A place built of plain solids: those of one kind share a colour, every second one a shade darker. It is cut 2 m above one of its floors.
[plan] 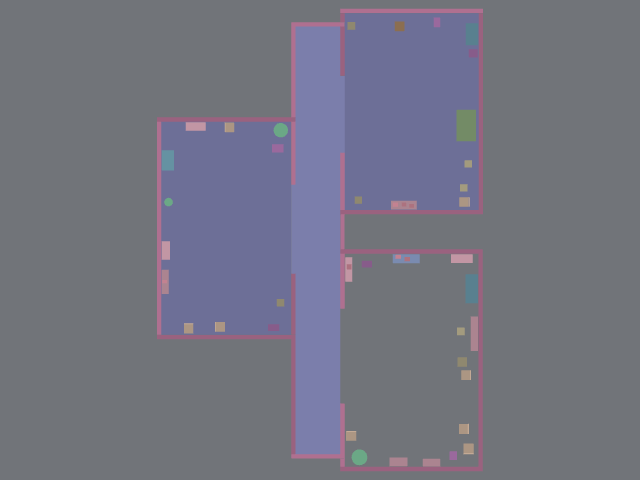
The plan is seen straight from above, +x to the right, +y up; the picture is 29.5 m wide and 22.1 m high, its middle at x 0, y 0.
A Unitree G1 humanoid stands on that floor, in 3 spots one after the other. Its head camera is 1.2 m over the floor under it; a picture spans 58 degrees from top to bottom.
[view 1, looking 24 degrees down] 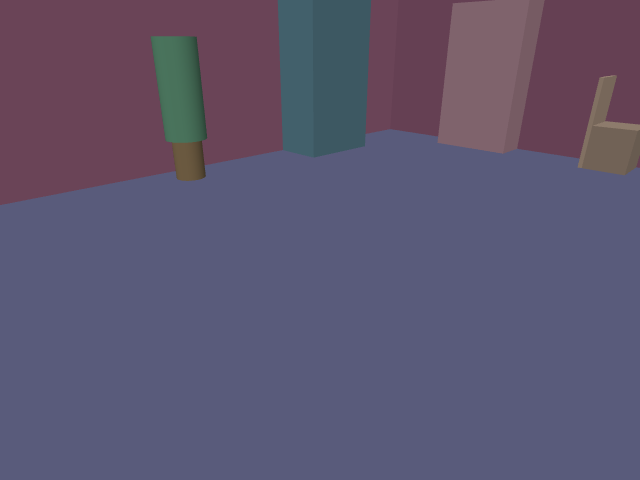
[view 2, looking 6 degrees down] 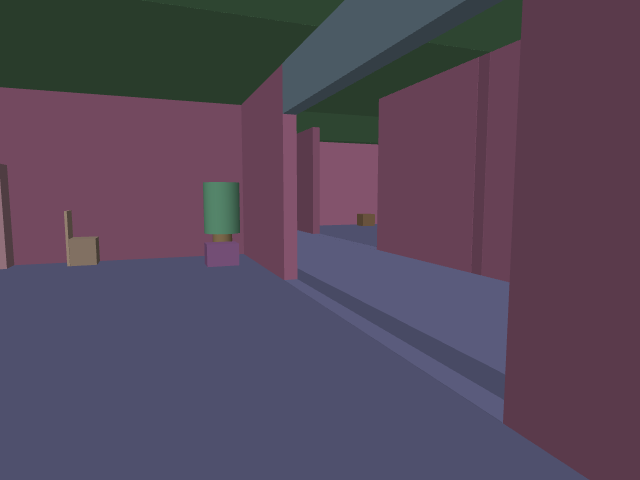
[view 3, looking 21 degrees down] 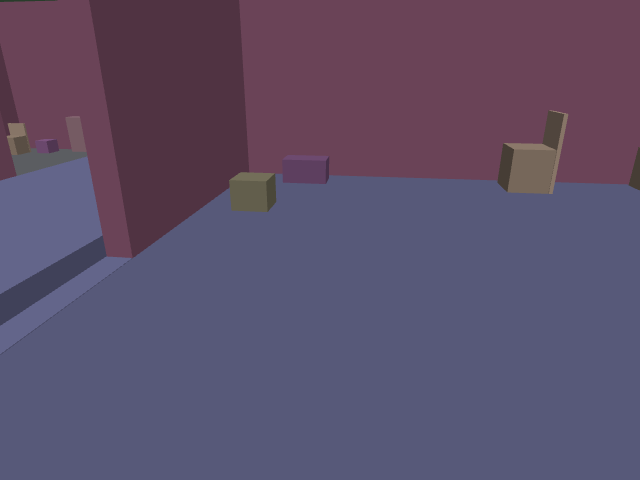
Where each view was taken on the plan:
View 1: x -3.01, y -0.28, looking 136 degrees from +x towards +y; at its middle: floor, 2.95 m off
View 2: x -3.01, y -3.24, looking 69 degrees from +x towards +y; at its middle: floor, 10.00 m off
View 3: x -3.01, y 1.01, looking -82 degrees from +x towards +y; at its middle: floor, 3.35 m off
